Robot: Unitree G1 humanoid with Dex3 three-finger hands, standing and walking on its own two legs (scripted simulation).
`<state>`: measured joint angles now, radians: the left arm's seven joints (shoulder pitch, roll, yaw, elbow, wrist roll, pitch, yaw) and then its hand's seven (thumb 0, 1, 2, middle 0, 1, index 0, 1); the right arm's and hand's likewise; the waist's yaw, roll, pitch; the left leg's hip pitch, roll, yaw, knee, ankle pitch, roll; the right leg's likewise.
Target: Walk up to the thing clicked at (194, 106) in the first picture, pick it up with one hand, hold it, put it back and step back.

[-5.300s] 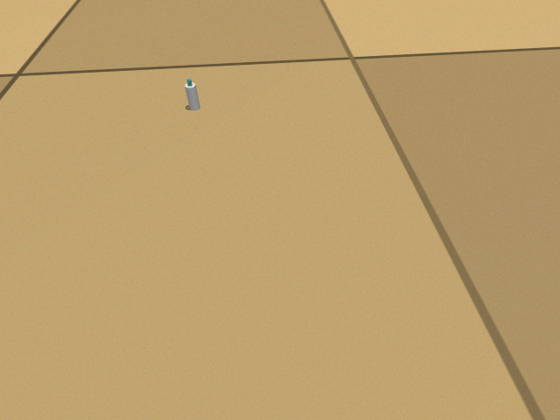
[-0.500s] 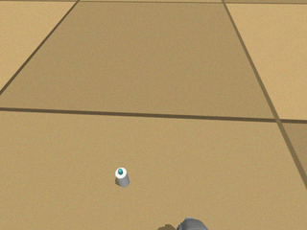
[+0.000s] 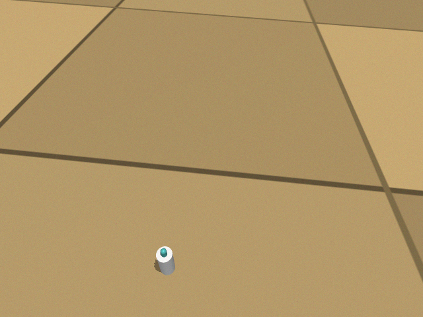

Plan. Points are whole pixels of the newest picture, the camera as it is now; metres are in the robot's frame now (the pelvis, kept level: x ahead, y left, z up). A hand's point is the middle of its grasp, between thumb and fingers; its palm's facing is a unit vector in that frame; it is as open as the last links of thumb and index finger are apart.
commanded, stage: walk up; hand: left
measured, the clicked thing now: (165, 259) +0.46 +0.19 -0.65
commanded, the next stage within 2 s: stand in 1.54 s
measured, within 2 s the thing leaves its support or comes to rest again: neither
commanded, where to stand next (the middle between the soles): +0.09 -0.01 m, yaw +0 degrees
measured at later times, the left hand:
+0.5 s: hand out of the picture +0.08 +0.26 -0.13, palm faces +0.00 -0.93 -0.37, open 7.4 cm
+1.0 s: hand out of the picture +0.13 +0.23 -0.13, palm faces -0.05 -0.95 -0.32, open 7.4 cm
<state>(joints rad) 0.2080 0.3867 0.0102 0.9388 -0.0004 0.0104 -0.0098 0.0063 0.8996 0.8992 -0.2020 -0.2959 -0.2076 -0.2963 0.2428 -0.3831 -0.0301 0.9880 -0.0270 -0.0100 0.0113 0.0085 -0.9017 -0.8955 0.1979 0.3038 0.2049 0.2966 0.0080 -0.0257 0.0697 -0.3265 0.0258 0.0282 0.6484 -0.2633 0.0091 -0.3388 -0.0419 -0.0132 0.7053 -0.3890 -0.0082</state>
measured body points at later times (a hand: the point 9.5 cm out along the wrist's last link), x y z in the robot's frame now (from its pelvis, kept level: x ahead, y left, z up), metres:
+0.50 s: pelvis +0.03 -0.01 +0.02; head +0.04 -0.02 +0.47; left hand +0.08 +0.30 -0.10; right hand +0.15 -0.30 -0.11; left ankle +0.06 +0.12 -0.72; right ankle +0.03 -0.14 -0.72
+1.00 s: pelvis +0.04 -0.01 +0.03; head +0.05 -0.01 +0.48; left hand +0.14 +0.28 -0.11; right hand +0.10 -0.32 -0.11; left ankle +0.06 +0.12 -0.72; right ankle +0.03 -0.14 -0.72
